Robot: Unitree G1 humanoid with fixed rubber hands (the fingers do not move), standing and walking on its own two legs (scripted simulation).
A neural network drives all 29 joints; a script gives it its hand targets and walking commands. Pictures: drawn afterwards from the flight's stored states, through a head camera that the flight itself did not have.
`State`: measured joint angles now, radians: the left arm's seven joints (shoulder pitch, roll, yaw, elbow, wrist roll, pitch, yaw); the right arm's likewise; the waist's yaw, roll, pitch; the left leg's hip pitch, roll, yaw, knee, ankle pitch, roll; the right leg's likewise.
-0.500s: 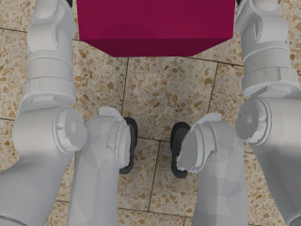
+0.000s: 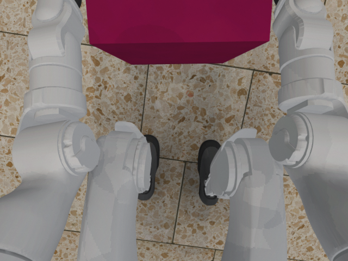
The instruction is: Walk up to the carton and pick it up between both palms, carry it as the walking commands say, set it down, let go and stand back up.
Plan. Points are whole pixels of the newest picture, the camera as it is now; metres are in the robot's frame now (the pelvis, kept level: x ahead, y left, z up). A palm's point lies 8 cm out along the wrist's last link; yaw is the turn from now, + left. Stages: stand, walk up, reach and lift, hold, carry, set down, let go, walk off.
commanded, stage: set down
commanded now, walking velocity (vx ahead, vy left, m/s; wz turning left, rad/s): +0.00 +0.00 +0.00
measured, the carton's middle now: out of the picture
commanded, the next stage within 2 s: none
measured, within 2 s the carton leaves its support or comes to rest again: neither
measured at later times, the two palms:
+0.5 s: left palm out of the picture +0.54 +0.20 -0.13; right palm out of the picture +0.56 -0.15 -0.13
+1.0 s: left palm (54, 11) +0.52 +0.24 -0.15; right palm (296, 2) +0.55 -0.18 -0.14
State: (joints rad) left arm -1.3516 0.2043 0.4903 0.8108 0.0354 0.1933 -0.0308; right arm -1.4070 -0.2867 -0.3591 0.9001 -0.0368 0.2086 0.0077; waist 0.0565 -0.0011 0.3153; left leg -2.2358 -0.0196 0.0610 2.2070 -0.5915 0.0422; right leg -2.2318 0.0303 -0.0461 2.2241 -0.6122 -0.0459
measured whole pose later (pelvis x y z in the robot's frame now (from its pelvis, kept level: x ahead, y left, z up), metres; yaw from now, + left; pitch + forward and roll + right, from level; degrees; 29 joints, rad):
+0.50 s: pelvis +0.00 +0.00 +0.00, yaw +0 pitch +33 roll +0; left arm -1.36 0.27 0.36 0.94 0.02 0.13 -0.01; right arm -1.41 -0.32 -0.28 0.97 0.00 0.13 -0.02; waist 0.06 0.00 0.37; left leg -2.18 -0.02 0.05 2.22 -0.61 0.03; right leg -2.17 0.03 -0.06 2.23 -0.63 -0.04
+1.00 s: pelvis -0.02 +0.00 +0.00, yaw +0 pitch +28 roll +0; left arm -1.43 0.44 0.14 1.04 -0.27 0.11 0.07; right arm -1.49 -0.45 -0.09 1.07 0.23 0.11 -0.09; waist 0.05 0.00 0.52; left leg -2.16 -0.03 0.05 2.21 -0.54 0.03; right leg -2.15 0.02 -0.06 2.23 -0.57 -0.05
